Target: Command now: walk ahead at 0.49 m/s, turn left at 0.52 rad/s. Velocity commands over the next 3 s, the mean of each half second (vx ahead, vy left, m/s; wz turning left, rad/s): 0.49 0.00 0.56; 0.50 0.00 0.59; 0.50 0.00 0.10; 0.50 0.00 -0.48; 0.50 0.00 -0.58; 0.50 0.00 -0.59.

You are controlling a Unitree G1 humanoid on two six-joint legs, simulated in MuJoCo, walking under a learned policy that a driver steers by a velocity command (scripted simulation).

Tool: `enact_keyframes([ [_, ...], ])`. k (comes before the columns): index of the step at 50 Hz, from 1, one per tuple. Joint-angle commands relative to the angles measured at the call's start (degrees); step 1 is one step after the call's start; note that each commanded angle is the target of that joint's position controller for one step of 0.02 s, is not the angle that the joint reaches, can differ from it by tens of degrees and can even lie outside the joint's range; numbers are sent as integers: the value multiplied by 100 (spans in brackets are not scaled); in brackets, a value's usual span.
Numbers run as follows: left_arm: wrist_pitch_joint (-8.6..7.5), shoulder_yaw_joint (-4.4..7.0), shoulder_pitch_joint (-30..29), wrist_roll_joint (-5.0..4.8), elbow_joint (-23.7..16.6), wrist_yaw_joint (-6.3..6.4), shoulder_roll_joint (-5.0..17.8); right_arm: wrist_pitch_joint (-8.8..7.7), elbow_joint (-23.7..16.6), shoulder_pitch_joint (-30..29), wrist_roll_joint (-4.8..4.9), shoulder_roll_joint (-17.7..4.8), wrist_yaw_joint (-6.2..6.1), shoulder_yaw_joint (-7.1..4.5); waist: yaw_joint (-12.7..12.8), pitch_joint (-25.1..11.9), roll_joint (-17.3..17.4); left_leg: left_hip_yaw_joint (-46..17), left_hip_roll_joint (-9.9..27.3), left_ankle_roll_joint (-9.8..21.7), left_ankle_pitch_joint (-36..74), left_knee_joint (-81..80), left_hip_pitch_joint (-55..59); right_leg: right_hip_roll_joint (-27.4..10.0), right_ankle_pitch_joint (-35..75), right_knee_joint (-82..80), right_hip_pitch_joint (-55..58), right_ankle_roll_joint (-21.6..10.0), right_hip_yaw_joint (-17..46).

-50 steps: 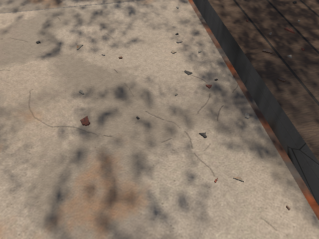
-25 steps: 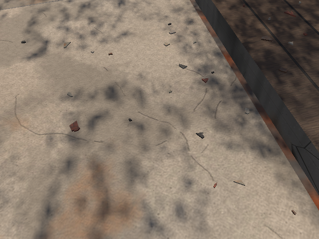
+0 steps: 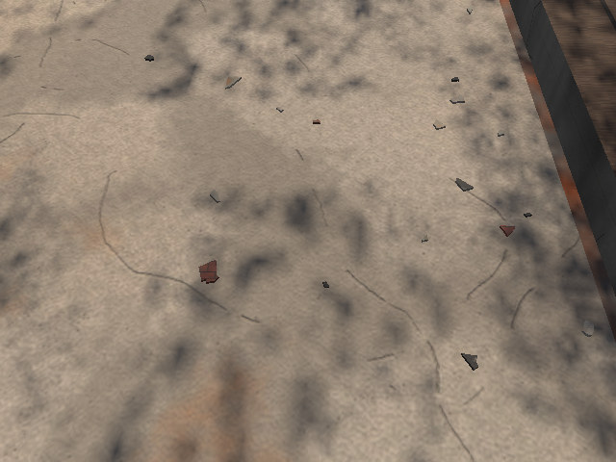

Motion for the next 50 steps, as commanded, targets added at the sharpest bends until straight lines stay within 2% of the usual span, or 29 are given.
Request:
enact_keyframes([
  [1, 13, 127, 35, -74, -642, -96, 572, -24, 288, 2217, -110, -1414, -130, -492, -920, -1594, 528, -2566, 1431, 971, -808, -529, 3784, -572, 2189, 4690, -2804, -266, 238],
  [2, -38, 156, -237, -154, -1048, -188, 659, 57, 210, 2186, -2, -1673, -102, -530, -751, -2064, 921, -5367, 2281, 1671, -913, -1567, 4504, 493, -188, 6022, -4363, -123, 1341],
  [3, -114, 178, -971, -108, -1232, -218, 842, 99, 228, 1909, 68, -1532, -154, -484, -712, -1286, 243, -4491, 2073, 1345, -917, -1772, 4030, -5, 503, 5865, -5048, -216, 1872],
  [4, -191, 154, -1066, -123, -1292, -227, 832, 78, 206, 1627, 114, -1253, -187, -412, -532, -776, -31, -3816, 1923, 1085, -367, -1857, 3280, -234, 1012, 5351, -4930, -235, 1848],
  [5, -184, 162, -977, -82, -1203, -203, 790, 40, 165, 1352, 109, -1031, -199, -351, -254, -476, -406, -3278, 1624, 821, 365, -1927, 2625, -414, 1198, 4827, -4553, -202, 1857],
  [6, -82, 163, -884, 32, -1208, -195, 757, -8, 142, 1228, 160, -888, -232, -298, -60, -384, -406, -2854, 1362, 700, 962, -1949, 2162, -501, 1193, 4506, -4190, -107, 1877],
  [7, 46, 152, -761, 110, -1193, -214, 686, -65, 130, 1198, 188, -820, -249, -258, 56, -438, -293, -2565, 1185, 637, 1290, -1972, 1923, -548, 1180, 4264, -3906, -20, 1888],
  [8, 146, 154, -773, 146, -1241, -239, 663, -129, 144, 1303, 217, -856, -254, -252, 92, -450, -219, -2441, 1079, 640, 1615, -1974, 1843, -542, 1150, 4080, -3854, 67, 1841],
  [11, 301, 145, -1308, 152, -1510, -287, 667, -193, 168, 1636, 232, -1100, -246, -290, 8, -302, 15, -2237, 864, 549, 1780, -2078, 1707, -545, 1605, 3402, -4177, 274, 1679],
  [16, 328, 128, -2516, 110, -2005, -327, 773, -139, 142, 2254, 212, -1118, -230, -283, -436, -171, 300, -2439, 782, 281, 1746, -2027, 2306, -391, 2600, 2147, -4820, 341, 1664],
  [21, 247, 44, -3334, 55, -2416, -384, 792, -111, 61, 2579, 137, -1210, -288, -292, -696, -113, 398, -2696, 866, 275, 2197, -1673, 2913, -87, 2734, 1150, -4809, 230, 1659],
  [23, 194, 44, -3317, 19, -2520, -383, 889, -114, -18, 2498, 110, -1306, -334, -315, -609, -124, 461, -2855, 955, 159, 2387, -1483, 2973, -1, 2644, 712, -4383, 118, 1743],
  [24, 167, 61, -3071, 6, -2490, -369, 963, -119, -81, 2340, 106, -1376, -354, -332, -453, -160, 497, -2887, 965, 43, 2532, -1354, 2854, 61, 2521, 467, -3902, 46, 1771],
  [25, 137, 101, -2621, -12, -2381, -334, 1071, -133, -162, 2108, 101, -1463, -352, -352, -216, -285, 522, -2846, 907, -101, 3021, -1059, 2618, 191, 2289, 279, -3148, -49, 1745],
  [26, 96, 178, -1941, -21, -2172, -274, 1254, -157, -211, 1977, 95, -1548, -317, -373, 63, -621, 431, -2791, 749, -221, 3583, -354, 2494, 355, 2101, 169, -2261, -144, 1679],
  [27, 24, 245, -1105, 13, -1987, -198, 1413, -194, -247, 1877, 138, -1522, -257, -368, 503, -1112, 151, -2538, 385, -346, 3279, 803, 2082, 131, 2246, -130, -1085, -286, 1792],
  [28, -1, 327, -211, 173, -1981, -91, 1834, -230, -453, 2021, 195, -986, -214, -221, 714, -2054, -510, -2152, 19, -423, 1286, 2481, 1292, -1293, 1069, -173, 255, -512, 3190],
  [29, 65, 416, -546, 255, -2039, -122, 2247, -186, -603, 2842, 404, -635, -226, -160, 64, -2499, -2084, -1642, -770, -582, -2504, 3833, -393, -2532, 904, -1013, 1134, -1162, 5989],
  [30, 144, 340, -969, 144, -2136, -158, 1658, -77, -394, 2655, 178, -1124, -290, -198, -39, -1798, -972, -1665, -168, -524, -2005, 4308, -847, -2316, 90, -1111, 404, -1101, 5929],
  [31, 154, 216, -1330, 81, -2186, -167, 1175, -44, -410, 2223, 123, -1156, -235, -211, -46, -1017, -346, -1555, 48, -564, -1399, 4123, -806, -2015, 264, -1212, -444, -979, 4858],
  [32, 145, 160, -1441, 98, -2139, -181, 993, -25, -453, 1992, 114, -1056, -188, -192, -86, -669, -137, -1486, 222, -615, -1113, 3881, -682, -1725, 994, -1330, -957, -873, 4041],
  [34, 82, 138, -1264, 61, -1966, -166, 974, 100, -506, 1906, 9, -957, -68, -182, -172, -468, -554, -1391, 417, -692, -978, 3624, -462, -1384, 1920, -1511, -1432, -723, 3045],
  [36, -45, 153, -1049, -11, -1848, -214, 1004, 198, -599, 1772, 11, -886, 3, -165, -200, -478, -621, -1316, 445, -711, -857, 3578, -551, -1357, 2715, -1599, -1442, -757, 2590],
  [38, -108, 182, -934, -47, -1783, -233, 1062, 244, -753, 1409, 0, -843, 66, -141, -183, -405, -581, -1265, 533, -748, -562, 3472, -956, -1392, 3006, -1740, -1318, -820, 2208],
  [42, -97, 191, -662, -37, -1635, -232, 1058, 231, -1052, 627, 2, -757, 148, -78, -67, -204, -491, -1084, 598, -858, 180, 2678, -1447, -1278, 3376, -1853, -1106, -819, 1479],
  [45, -82, 208, -566, -42, -1562, -223, 1127, 189, -1244, 72, 13, -628, 222, 10, 49, -83, -502, -770, 589, -828, 735, 1587, -1152, -1188, 3552, -1831, -1078, -720, 984],
  [48, -37, 247, -330, -44, -1446, -176, 1278, 182, -1447, -391, -10, -624, 275, 46, 175, 49, -505, -447, 552, -677, 562, 842, -945, -1343, 3830, -1760, -732, -667, 742],
  [50, 39, 245, -116, -37, -1316, -153, 1325, 180, -1514, -502, -57, -642, 251, 46, 208, 72, -498, -314, 391, -525, 96, 467, -729, -1427, 4456, -1525, -434, -652, 647],
])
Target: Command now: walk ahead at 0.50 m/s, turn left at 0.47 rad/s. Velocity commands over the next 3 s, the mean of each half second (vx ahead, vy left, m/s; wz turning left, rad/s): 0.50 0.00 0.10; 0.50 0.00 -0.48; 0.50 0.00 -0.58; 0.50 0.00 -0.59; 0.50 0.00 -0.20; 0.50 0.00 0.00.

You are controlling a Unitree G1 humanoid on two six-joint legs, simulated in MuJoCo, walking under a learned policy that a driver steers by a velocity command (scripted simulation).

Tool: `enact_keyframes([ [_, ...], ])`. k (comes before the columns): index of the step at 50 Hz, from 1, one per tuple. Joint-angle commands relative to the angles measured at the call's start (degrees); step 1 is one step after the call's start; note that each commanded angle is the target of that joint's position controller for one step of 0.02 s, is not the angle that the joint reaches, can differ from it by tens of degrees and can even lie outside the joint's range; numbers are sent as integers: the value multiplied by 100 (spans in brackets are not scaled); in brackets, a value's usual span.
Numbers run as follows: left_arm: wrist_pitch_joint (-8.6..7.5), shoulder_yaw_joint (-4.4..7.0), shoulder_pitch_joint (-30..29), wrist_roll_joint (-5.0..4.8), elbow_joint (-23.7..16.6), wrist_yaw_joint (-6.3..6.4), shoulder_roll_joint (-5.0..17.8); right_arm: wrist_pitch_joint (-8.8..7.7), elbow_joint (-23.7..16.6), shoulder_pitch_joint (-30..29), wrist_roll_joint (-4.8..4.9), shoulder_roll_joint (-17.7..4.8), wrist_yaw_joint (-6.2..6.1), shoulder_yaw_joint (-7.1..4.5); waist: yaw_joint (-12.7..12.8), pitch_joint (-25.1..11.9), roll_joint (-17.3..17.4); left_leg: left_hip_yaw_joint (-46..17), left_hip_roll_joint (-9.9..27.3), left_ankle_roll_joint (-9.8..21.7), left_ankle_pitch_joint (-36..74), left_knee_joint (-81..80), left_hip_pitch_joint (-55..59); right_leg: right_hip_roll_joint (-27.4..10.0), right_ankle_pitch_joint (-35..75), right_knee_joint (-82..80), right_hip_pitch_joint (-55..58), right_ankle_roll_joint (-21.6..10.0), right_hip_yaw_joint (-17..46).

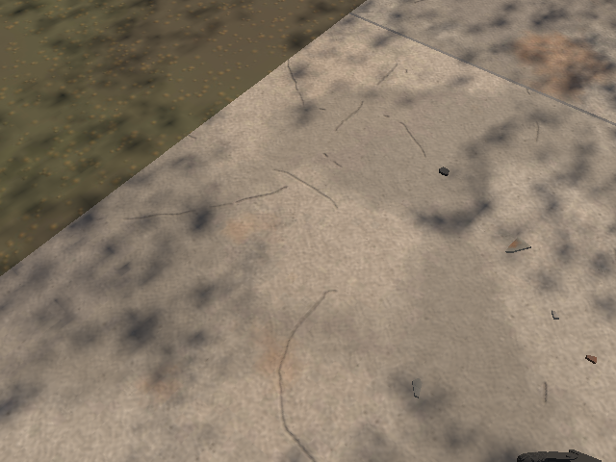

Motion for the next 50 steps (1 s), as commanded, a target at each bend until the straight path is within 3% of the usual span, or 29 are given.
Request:
enact_keyframes([
  [1, 32, 200, 191, 4, -136, 57, 988, -84, -504, -448, -52, -271, -29, -42, -114, 158, -725, 329, -306, 247, -596, -539, 392, -1587, 4244, 64, 57, -680, 373],
  [3, 122, 209, 226, 18, -60, 71, 1153, -132, -299, 229, -87, -402, -114, -117, -436, -298, -832, 428, -723, 493, -1057, -830, 1342, -1598, 5790, 1231, 202, -648, 230],
  [4, 165, 175, 166, -16, -74, 70, 1124, -201, 26, 1150, -133, -491, -177, -184, -854, -811, -639, 386, -886, 636, -701, -1340, 2562, -1460, 5531, 2347, -187, -550, 57],
  [5, 160, 92, 141, -30, -257, 48, 899, -244, 268, 2069, -212, -853, -271, -297, -1212, -1530, -137, -760, 40, 882, -1132, -1451, 4182, -1302, 3622, 3883, -1395, -429, 45],
  [6, 142, -46, 481, -103, -605, -85, 253, -241, 240, 2018, -129, -1465, -348, -409, -766, -2045, 1252, -3750, 1863, 1575, -883, -1847, 5759, -272, -1428, 5825, -3775, -117, 245],
  [7, 168, 113, -166, -36, -642, -49, 863, -190, 201, 2279, 52, -1458, -411, -436, -1117, -2100, 323, -4125, 1924, 1603, -213, -2211, 5524, -160, -1160, 6395, -4176, -145, 1268],
  [8, 125, 98, -573, -110, -760, -70, 772, -199, 324, 1925, 100, -1253, -457, -380, -934, -1306, 167, -2997, 1664, 1457, 565, -2210, 4926, -423, -541, 6298, -4435, -214, 1459],
  [9, 73, 49, -556, -110, -699, -81, 662, -245, 379, 1675, 124, -934, -458, -289, -702, -800, -7, -2377, 1366, 1238, 1176, -2347, 4131, -577, -237, 5792, -4182, -236, 1482],
  [11, 214, 47, -189, 54, -481, -119, 608, -328, 407, 1266, 157, -579, -457, -161, -266, -498, 32, -1613, 888, 897, 1345, -2702, 3216, -731, -30, 5173, -3483, -166, 1512],
  [12, 299, 54, -72, 95, -409, -149, 571, -380, 435, 1263, 165, -510, -445, -128, -197, -497, 88, -1467, 806, 873, 1382, -2844, 3011, -706, 28, 5056, -3271, -131, 1487],
  [14, 382, 64, -112, 93, -380, -216, 489, -468, 557, 1401, 195, -606, -436, -148, -133, -382, 58, -1224, 719, 892, 1346, -3103, 2921, -666, 286, 4882, -3386, -72, 1420],
  [18, 420, 90, -904, 29, -539, -245, 478, -530, 767, 1781, 150, -648, -444, -154, -375, 82, 54, -779, 710, 719, 933, -3499, 3048, -625, 1117, 4347, -4189, -35, 1619],
  [22, 376, 80, -1385, 21, -657, -252, 436, -586, 888, 1910, 140, -597, -481, -105, -475, 236, 87, -253, 710, 500, 1258, -3526, 3390, -366, 1802, 3536, -4389, -114, 1699],
  [26, 333, -17, -2051, 81, -905, -316, 312, -595, 1085, 2182, 122, -557, -573, -53, -688, 407, 69, 183, 799, 369, 2077, -3397, 3899, -267, 1944, 2621, -4311, -276, 1171],
  [28, 312, -42, -2175, 84, -1018, -339, 288, -572, 1184, 2262, 102, -638, -622, -49, -680, 379, 112, 369, 875, 280, 3011, -3054, 4237, -118, 1636, 2216, -4091, -447, 912],
  [30, 318, -6, -1851, 85, -980, -310, 386, -547, 1210, 2165, 79, -828, -675, -74, -484, 70, 306, 545, 931, 174, 4945, -2276, 4504, 233, 1073, 2090, -3506, -696, 621],
  [31, 314, 34, -1455, 96, -888, -284, 469, -513, 1208, 2098, 59, -926, -701, -96, -298, -181, 398, 614, 963, 153, 5699, -1627, 4584, 428, 754, 2069, -3106, -837, 535],
  [32, 288, 105, -829, 110, -718, -257, 605, -462, 1178, 2020, 33, -1017, -708, -122, -29, -542, 418, 662, 982, 161, 5767, -676, 4466, 580, 561, 1904, -2441, -983, 574],
  [33, 243, 212, 6, 175, -478, -216, 799, -435, 1096, 1872, 72, -1069, -700, -132, 407, -980, 242, 769, 859, 109, 4791, 644, 3781, 546, 735, 1432, -1220, -1197, 882],
  [34, 258, 421, 658, 213, -395, -121, 1438, -484, 817, 1864, 158, -808, -653, -58, 607, -1571, -550, 899, 374, -53, 2315, 2717, 2189, -766, 482, 1305, 300, -1751, 2690],
  [35, 307, 503, 251, 80, -489, -131, 1778, -544, 533, 1959, 193, -533, -548, -40, 88, -1915, -1550, 106, -911, -266, -2527, 4430, 48, -1984, 1433, 566, 1408, -2590, 5794],
  [36, 335, 508, 67, -115, -472, -143, 1632, -588, 471, 1539, 74, -698, -511, -37, 184, -1563, -604, -787, -420, -191, -2067, 4497, -492, -1826, 1309, 425, 1126, -2511, 5270],
  [37, 346, 424, -203, -103, -491, -110, 1308, -656, 359, 1301, 128, -662, -483, -4, 48, -845, -304, -724, -163, -205, -1611, 4099, -576, -1706, 1411, 274, 336, -2299, 4573],
  [38, 349, 338, -403, -78, -481, -99, 994, -666, 375, 1298, 124, -648, -485, -9, -201, -351, 86, -655, 39, -236, -1437, 3502, -335, -1428, 1786, 99, -428, -2006, 4057],
  [39, 321, 286, -561, -93, -488, -75, 848, -574, 335, 1264, 35, -623, -488, -7, -372, -158, 95, -653, 156, -331, -1423, 3107, -63, -1140, 2133, 10, -937, -1830, 3681],
  [40, 287, 256, -664, -101, -516, -61, 796, -448, 357, 1411, -39, -560, -468, 18, -504, -196, -35, -624, 206, -425, -1394, 2847, 242, -925, 2319, -94, -1235, -1742, 3362],
  [43, 159, 307, -463, -112, -478, -78, 1028, -240, 220, 1287, -70, -455, -423, 44, -535, -258, -266, -410, 206, -636, -1138, 2200, 292, -636, 2791, -204, -1511, -1709, 3005],
  [46, 167, 328, -179, -120, -462, -67, 1088, -215, -62, 543, -49, -465, -402, 56, -299, -97, -424, -318, 217, -777, -435, 1266, -74, -459, 2601, -274, -1406, -1509, 2987],
  [50, 209, 359, 230, -107, -446, -41, 1137, -246, -321, -221, 6, -448, -363, 103, 63, -149, -574, -341, 42, -786, 230, 217, -226, -417, 2725, -14, -825, -1304, 3151],
])
Over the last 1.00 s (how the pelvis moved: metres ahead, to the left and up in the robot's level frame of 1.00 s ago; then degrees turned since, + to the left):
0.53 0.08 0.02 35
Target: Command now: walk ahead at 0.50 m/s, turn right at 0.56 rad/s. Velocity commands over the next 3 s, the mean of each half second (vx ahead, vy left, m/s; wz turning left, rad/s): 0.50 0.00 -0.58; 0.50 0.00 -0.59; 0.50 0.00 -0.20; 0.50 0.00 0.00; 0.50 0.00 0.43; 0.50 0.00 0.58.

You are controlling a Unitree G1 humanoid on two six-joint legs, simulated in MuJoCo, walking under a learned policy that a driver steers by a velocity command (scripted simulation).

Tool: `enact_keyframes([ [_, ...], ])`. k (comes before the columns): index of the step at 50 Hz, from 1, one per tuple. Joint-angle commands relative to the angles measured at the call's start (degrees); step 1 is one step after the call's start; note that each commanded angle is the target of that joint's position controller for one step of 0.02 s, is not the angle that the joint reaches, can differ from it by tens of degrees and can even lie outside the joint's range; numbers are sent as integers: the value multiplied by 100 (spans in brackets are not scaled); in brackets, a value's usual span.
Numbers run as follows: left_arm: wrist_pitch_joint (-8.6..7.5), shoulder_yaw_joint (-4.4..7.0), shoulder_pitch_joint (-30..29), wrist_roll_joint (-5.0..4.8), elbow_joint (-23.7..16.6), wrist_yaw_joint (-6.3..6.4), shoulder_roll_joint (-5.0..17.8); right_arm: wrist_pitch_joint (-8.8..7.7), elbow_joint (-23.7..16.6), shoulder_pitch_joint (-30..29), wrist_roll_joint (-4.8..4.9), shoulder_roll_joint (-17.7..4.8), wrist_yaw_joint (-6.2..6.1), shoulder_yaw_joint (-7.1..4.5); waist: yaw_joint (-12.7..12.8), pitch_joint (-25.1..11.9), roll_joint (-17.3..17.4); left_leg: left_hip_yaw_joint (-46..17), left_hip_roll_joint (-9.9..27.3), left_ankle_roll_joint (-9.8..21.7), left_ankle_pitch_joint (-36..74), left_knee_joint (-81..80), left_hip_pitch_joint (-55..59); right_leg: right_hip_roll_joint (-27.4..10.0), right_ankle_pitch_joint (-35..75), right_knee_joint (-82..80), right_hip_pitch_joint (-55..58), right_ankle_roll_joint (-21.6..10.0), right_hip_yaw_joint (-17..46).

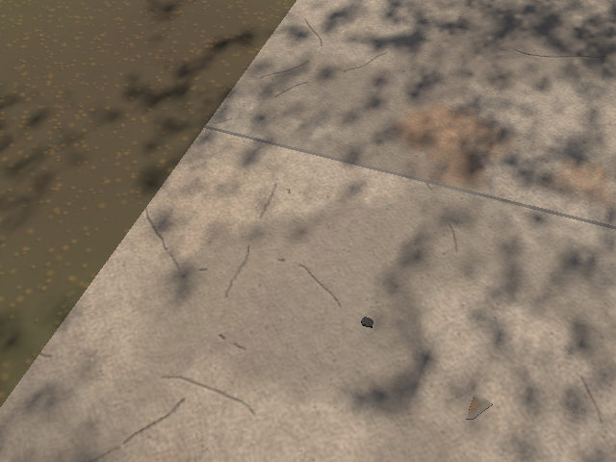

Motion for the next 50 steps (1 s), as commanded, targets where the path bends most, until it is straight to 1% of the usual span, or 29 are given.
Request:
enact_keyframes([
  [1, -40, 227, 430, 24, -262, 51, 925, -88, -563, -711, 41, -383, 23, -49, 197, -74, -566, 297, -339, -24, 427, -621, 21, -1346, 2274, -231, 170, -583, 1140],
  [3, -28, 238, 512, 73, -293, 77, 966, -138, -680, -954, 68, -424, 27, -32, 277, -74, -590, 281, -460, 36, 362, -968, 92, -1435, 2535, -10, 403, -572, 1309],
  [5, -31, 256, 378, 105, -376, 116, 1039, -190, -723, -867, 88, -533, 17, -47, 156, -98, -653, 169, -550, 149, 157, -1375, 536, -1539, 2656, 220, 445, -448, 1530],
  [7, -53, 274, -11, 123, -502, 119, 1141, -242, -534, -134, 110, -739, -39, -126, -243, -286, -712, 188, -758, 320, -275, -1760, 1769, -1486, 3085, 708, 83, -218, 1619],
  [8, -86, 261, -128, 87, -518, 77, 1137, -301, -339, 567, 93, -872, -100, -193, -613, -612, -496, 216, -788, 449, -194, -2135, 2752, -1210, 3249, 1524, -137, -80, 1449],
  [9, -139, 174, -103, 13, -609, 15, 848, -367, -257, 1367, -16, -1225, -193, -292, -938, -1298, 38, -614, 88, 716, -898, -2351, 4027, -829, 2407, 2898, -701, 82, 1066],
  [10, -156, 35, 226, -124, -803, 21, 270, -325, -306, 1760, -142, -1684, -269, -391, -847, -1859, 1066, -2760, 1624, 1125, -1649, -2768, 5364, -69, -971, 4480, -2256, 261, 296],
  [11, -95, 62, 575, 24, -841, 43, 628, -231, -263, 1514, -26, -1696, -240, -448, -486, -1972, 1479, -4343, 1999, 1566, -2060, -3113, 5206, -189, -1886, 5282, -3059, 237, 76],
  [12, -7, 95, 316, 126, -664, 56, 824, -193, -380, 1112, 18, -1068, -210, -328, -435, -1148, 460, -3534, 1749, 1492, -2386, -3135, 4484, -606, -1373, 5553, -3226, 240, 97],
  [13, 15, 79, -59, 156, -683, -13, 764, -200, -370, 880, 55, -689, -182, -233, -452, -583, 11, -2555, 1376, 1364, -1911, -3250, 3803, -772, -951, 5334, -3132, 292, 15],
  [14, 49, 69, -166, 159, -703, -68, 658, -211, -336, 779, 37, -580, -177, -197, -356, -352, 146, -1847, 1088, 1194, -1298, -3407, 3420, -927, -765, 5089, -2990, 347, -47],
  [15, 112, 69, -230, 222, -737, -126, 631, -252, -244, 857, 56, -570, -191, -190, -317, -221, 405, -1354, 913, 1134, -724, -3489, 3197, -1033, -696, 4950, -2905, 404, -93],
  [16, 178, 55, -207, 240, -715, -168, 583, -300, -172, 926, 85, -589, -177, -200, -283, -191, 459, -987, 800, 1111, -228, -3550, 3090, -1052, -600, 4957, -2827, 441, -160],
  [20, 263, 16, -731, 231, -974, -274, 472, -437, -7, 1165, 163, -684, -107, -268, -269, -180, 384, -248, 886, 1261, 652, -3791, 3243, -1162, -79, 4790, -3298, 541, -220],
  [23, 266, -27, -1281, 219, -1176, -319, 392, -419, 116, 1313, 148, -699, -100, -292, -357, -8, 333, 300, 810, 1250, 883, -3889, 3370, -1217, 456, 4186, -3606, 618, -343],
  [26, 230, -108, -1795, 203, -1339, -389, 254, -404, 199, 1377, 148, -750, -93, -319, -461, 105, 335, 831, 700, 1134, 986, -3860, 3376, -1236, 1028, 3161, -3315, 569, -606],
  [31, 219, -129, -2370, 258, -1593, -433, 289, -292, 410, 1728, 142, -975, -157, -392, -617, 253, 340, 1266, 915, 959, 1772, -3492, 3961, -1066, 453, 2062, -2868, 231, -1148],
  [33, 217, -79, -2125, 299, -1560, -370, 369, -210, 482, 1784, 130, -1145, -191, -424, -464, 15, 428, 1521, 941, 872, 3624, -2632, 4233, -700, -189, 1838, -2304, 1, -1383],
  [34, 186, -22, -1635, 316, -1432, -323, 452, -157, 499, 1797, 135, -1229, -202, -436, -237, -307, 416, 1622, 922, 850, 4337, -1771, 4264, -446, -388, 1672, -1732, -146, -1433],
  [35, 128, 70, -677, 358, -1120, -249, 574, -113, 456, 1738, 161, -1227, -207, -420, 202, -859, 177, 1785, 785, 729, 4059, -461, 3811, -236, -155, 1234, -504, -319, -1379],
  [36, 116, 250, 148, 395, -933, -145, 1109, -122, 218, 1802, 179, -957, -176, -336, 499, -1565, -544, 1821, 561, 507, 2115, 1325, 2291, -1252, -1056, 971, 1189, -682, 118],
  [37, 157, 396, -102, 191, -1058, -94, 1725, -161, -220, 1690, 144, -525, -88, -266, 114, -1951, -1800, 1318, -617, 179, -2445, 3184, 66, -2728, -804, 244, 2390, -1346, 3319],
  [38, 203, 403, 111, 93, -1116, -58, 1642, -189, -357, 1092, 82, -942, -76, -329, 481, -1866, -871, 294, -515, 200, -2215, 3510, -549, -2780, 171, -17, 2372, -1456, 3410],
  [39, 193, 338, -54, 79, -963, 5, 1383, -242, -402, 871, 161, -778, -61, -272, 295, -1156, -561, 198, -232, 248, -1712, 3312, -685, -2648, 908, 85, 1802, -1395, 2482],
  [40, 164, 241, -249, 65, -900, 36, 1044, -280, -319, 983, 163, -701, -77, -233, 0, -600, -265, 209, -22, 268, -1433, 2636, -348, -2345, 1635, 31, 932, -1135, 1880],
  [42, 86, 138, -674, 44, -943, 55, 777, -122, -231, 1194, -5, -694, -67, -229, -409, -394, -286, 158, 104, 187, -1416, 2031, 367, -1829, 2125, -157, 17, -901, 1260],
  [44, -16, 126, -621, 26, -912, 16, 781, 39, -213, 1269, -52, -648, -28, -234, -495, -460, -330, 249, 34, 104, -1339, 1742, 569, -1666, 2348, -291, -279, -943, 1100],
  [47, -59, 172, -329, 40, -790, 2, 913, 98, -373, 742, -26, -531, -4, -207, -372, -212, -351, 311, -3, 7, -732, 1071, 260, -1517, 1779, -545, -463, -904, 1091],
  [50, -89, 139, -1, 22, -644, 0, 817, 74, -501, 135, -8, -474, 19, -179, -137, -27, -459, 321, -21, 14, 41, 177, -7, -1467, 1695, -639, -189, -733, 1016],
])
Over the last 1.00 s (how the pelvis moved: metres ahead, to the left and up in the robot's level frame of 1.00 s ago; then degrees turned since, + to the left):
0.54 -0.01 0.01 -17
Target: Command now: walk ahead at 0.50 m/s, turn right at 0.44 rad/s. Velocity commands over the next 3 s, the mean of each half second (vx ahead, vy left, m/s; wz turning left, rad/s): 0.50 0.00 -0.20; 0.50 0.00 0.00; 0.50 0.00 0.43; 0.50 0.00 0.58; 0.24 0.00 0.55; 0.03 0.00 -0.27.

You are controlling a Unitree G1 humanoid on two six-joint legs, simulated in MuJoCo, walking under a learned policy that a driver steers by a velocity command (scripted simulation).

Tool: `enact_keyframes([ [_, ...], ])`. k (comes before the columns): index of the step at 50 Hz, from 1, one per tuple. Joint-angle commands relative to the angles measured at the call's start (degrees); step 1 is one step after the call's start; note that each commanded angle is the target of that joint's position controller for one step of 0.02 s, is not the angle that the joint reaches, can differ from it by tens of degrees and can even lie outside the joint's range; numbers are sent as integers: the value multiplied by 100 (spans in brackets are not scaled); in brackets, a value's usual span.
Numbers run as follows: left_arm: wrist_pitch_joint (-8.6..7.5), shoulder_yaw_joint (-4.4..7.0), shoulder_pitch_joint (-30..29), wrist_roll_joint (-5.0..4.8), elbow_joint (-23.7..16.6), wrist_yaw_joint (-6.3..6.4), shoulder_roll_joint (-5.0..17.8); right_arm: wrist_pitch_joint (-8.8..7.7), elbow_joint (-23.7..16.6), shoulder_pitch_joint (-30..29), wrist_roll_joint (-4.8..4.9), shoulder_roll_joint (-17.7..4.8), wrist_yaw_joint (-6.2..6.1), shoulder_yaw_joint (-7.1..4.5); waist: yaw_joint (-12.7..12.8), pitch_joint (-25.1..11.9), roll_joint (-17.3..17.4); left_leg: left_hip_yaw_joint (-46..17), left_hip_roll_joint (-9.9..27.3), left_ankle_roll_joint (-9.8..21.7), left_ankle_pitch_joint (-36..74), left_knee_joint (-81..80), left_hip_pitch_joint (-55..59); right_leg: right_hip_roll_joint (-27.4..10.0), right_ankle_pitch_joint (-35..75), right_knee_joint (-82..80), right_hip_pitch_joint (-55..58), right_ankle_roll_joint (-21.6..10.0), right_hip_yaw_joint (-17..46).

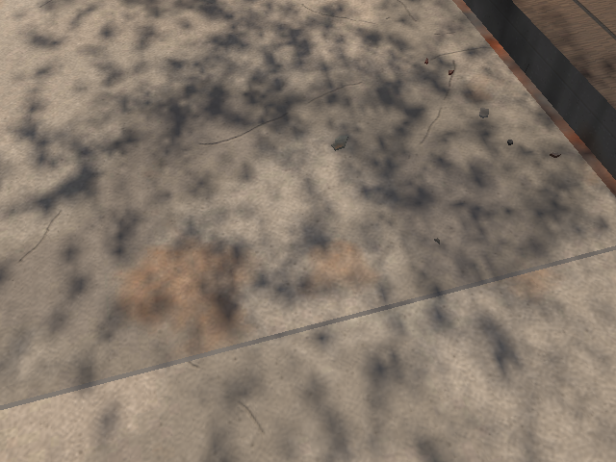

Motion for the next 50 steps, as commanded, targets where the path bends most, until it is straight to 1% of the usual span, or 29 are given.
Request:
enact_keyframes([
  [1, -143, 184, 194, -20, -238, 21, 777, -48, -365, -329, 15, -355, 24, -76, 46, -15, -511, 153, -105, 7, 784, -724, -120, -1468, 1678, -693, 151, -654, 1169],
  [5, -183, 158, 619, 25, -35, 70, 801, -125, -539, -963, 70, -324, 77, -38, 324, 56, -508, 246, -294, 173, 1100, -1491, -93, -1602, 2253, -483, 723, -534, 1154],
  [8, -182, 153, 654, 67, 54, 127, 885, -183, -625, -1084, 90, -394, 86, -54, 290, 155, -581, 270, -461, 393, 790, -1936, 229, -1789, 2669, -299, 985, -426, 1247],
  [10, -195, 153, 441, 78, 73, 155, 970, -218, -466, -545, 96, -503, 37, -114, -8, 44, -658, 358, -715, 583, 350, -2263, 1173, -1769, 3649, 110, 894, -239, 1139],
  [11, -202, 152, 378, 84, 106, 148, 1007, -247, -264, 60, 97, -599, -24, -174, -286, -253, -589, 461, -918, 693, 198, -2469, 1954, -1620, 4373, 807, 864, -148, 986],
  [12, -218, 121, 324, 74, 121, 126, 943, -305, -33, 883, 63, -750, -98, -241, -687, -735, -384, 300, -734, 866, 355, -2702, 3118, -1346, 4183, 1892, 472, -35, 712],
  [13, -256, 11, 362, 59, -56, 114, 580, -339, 47, 1856, -52, -1172, -194, -330, -1011, -1546, 214, -1203, 615, 1181, -383, -2789, 4464, -1000, 2359, 3599, -454, 83, 443],
  [14, -239, -20, 1126, -100, -52, 98, 276, -288, 166, 1882, -57, -1659, -158, -468, -577, -1867, 1574, -3940, 1814, 1961, -507, -3549, 5352, 74, -1788, 5210, -2196, 311, 21],
  [15, -194, 28, 715, 128, 48, 134, 697, -237, 133, 1468, 140, -1105, -94, -369, -488, -1126, 489, -3995, 1563, 1866, -1042, -3791, 4700, -336, -1585, 5555, -2722, 224, 416],
  [16, -194, 35, 243, 126, -20, 79, 681, -242, 78, 993, 182, -740, -66, -281, -381, -474, 69, -2987, 1327, 1756, -894, -3844, 3964, -570, -1084, 5402, -2727, 226, 380],
  [17, -194, -5, -3, 122, -63, 41, 578, -267, 101, 772, 142, -529, -44, -224, -306, -228, -111, -2331, 1034, 1621, -283, -3989, 3502, -760, -816, 5136, -2610, 245, 284],
  [19, -87, -36, 10, 193, -26, -32, 472, -337, 250, 748, 163, -402, -62, -165, -115, -125, 207, -1472, 605, 1413, 591, -4190, 3040, -982, -669, 4726, -2291, 350, 93],
  [22, -9, -79, -120, 228, -24, -96, 350, -464, 490, 1059, 234, -495, -28, -186, -67, -135, 253, -1007, 496, 1507, 1450, -4385, 3023, -1083, -437, 4442, -2418, 486, -149],
  [25, -2, -140, -906, 223, -248, -129, 269, -466, 678, 1287, 251, -507, -24, -189, -194, 102, 207, -637, 361, 1516, 1597, -4651, 3126, -1302, 146, 3718, -2929, 633, -381],
  [28, -29, -233, -1599, 183, -429, -157, 114, -457, 837, 1479, 257, -503, -11, -182, -350, 167, 222, -255, 159, 1386, 1934, -4646, 3140, -1286, 760, 2613, -2739, 695, -610],
  [33, -63, -249, -2222, 144, -581, -127, 189, -429, 1088, 1827, 214, -631, -55, -202, -497, 220, 228, -235, 435, 1301, 2392, -4391, 3635, -1123, 899, 1643, -2361, 524, -740],
  [35, -88, -216, -2168, 158, -575, -97, 268, -398, 1151, 1781, 189, -685, -92, -215, -402, 214, 228, -253, 571, 1250, 2901, -4100, 3913, -1030, 528, 1421, -2145, 365, -750],
  [36, -111, -183, -1918, 172, -497, -71, 320, -383, 1168, 1709, 181, -723, -109, -221, -261, 96, 237, -199, 567, 1187, 3543, -3738, 3994, -901, 293, 1274, -1768, 270, -788],
  [37, -152, -132, -1332, 198, -293, -36, 382, -357, 1191, 1643, 189, -748, -119, -223, 12, -202, 169, -66, 451, 1105, 4122, -3016, 3980, -724, 262, 977, -1034, 151, -869],
  [38, -217, -44, -430, 267, 22, 20, 562, -341, 1191, 1652, 201, -670, -122, -190, 358, -735, -28, 150, 198, 990, 3882, -1932, 3529, -793, 322, 802, 201, -31, -745],
  [39, -251, 93, 482, 401, 157, 102, 1049, -361, 941, 1686, 293, -351, -103, -85, 637, -1506, -729, 436, -185, 810, 2048, -143, 2161, -2183, -318, 654, 1781, -441, 891],
  [40, -183, 212, 621, 314, 226, 98, 1440, -344, 905, 2220, 341, -65, -98, -50, 380, -1967, -1771, 427, -1148, 688, -1934, 1497, 593, -3378, -392, -20, 2568, -1084, 3307],
  [41, -136, 146, 236, 93, 217, 69, 1054, -289, 959, 1745, 182, -626, -140, -198, 315, -1318, -816, -192, -811, 772, -1705, 1815, 116, -3050, -673, -144, 2038, -933, 3050],
  [42, -147, 64, -261, 59, 168, 56, 740, -323, 859, 1408, 191, -528, -96, -188, 120, -600, -651, -197, -583, 792, -1190, 1650, 53, -2820, -436, -302, 1267, -795, 2218],
  [43, -184, 4, -529, 83, 160, 38, 498, -333, 850, 1247, 204, -403, -65, -156, -23, -321, -533, -162, -391, 778, -852, 1320, 243, -2528, -3, -522, 726, -620, 1660],
  [44, -223, -27, -614, 69, 205, 50, 385, -281, 882, 1244, 145, -362, -41, -157, -161, -165, -623, -109, -286, 716, -713, 1085, 471, -2304, 360, -661, 355, -477, 1262],
  [45, -256, -56, -642, 60, 271, 61, 290, -208, 951, 1364, 85, -286, -5, -136, -288, -153, -679, -78, -226, 638, -612, 943, 730, -2134, 605, -797, 91, -392, 949],
  [47, -362, -33, -455, 59, 391, 69, 351, -109, 996, 1360, 95, -187, 55, -128, -337, -171, -595, -69, -270, 556, -437, 888, 781, -2114, 1007, -976, -6, -403, 579],
  [50, -425, 1, -213, 57, 561, 85, 440, -43, 844, 771, 116, -181, 95, -146, -266, 130, -520, -167, -214, 469, 175, 567, 179, -2082, 934, -1286, 47, -331, 99],
])
Over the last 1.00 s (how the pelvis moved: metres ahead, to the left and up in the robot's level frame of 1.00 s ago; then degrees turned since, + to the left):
0.49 -0.12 0.00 -36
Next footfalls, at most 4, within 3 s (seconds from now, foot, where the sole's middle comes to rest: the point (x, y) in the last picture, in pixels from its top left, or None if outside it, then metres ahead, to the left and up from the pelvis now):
0.24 left None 0.31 0.13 -0.78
0.76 right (385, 412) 0.58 -0.09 -0.78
1.34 left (313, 299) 0.87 0.08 -0.78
1.86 right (343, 197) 1.21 0.00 -0.78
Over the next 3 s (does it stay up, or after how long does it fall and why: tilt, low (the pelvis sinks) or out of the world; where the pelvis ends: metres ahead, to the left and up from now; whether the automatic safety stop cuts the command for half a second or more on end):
stays up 1.25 0.16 0.00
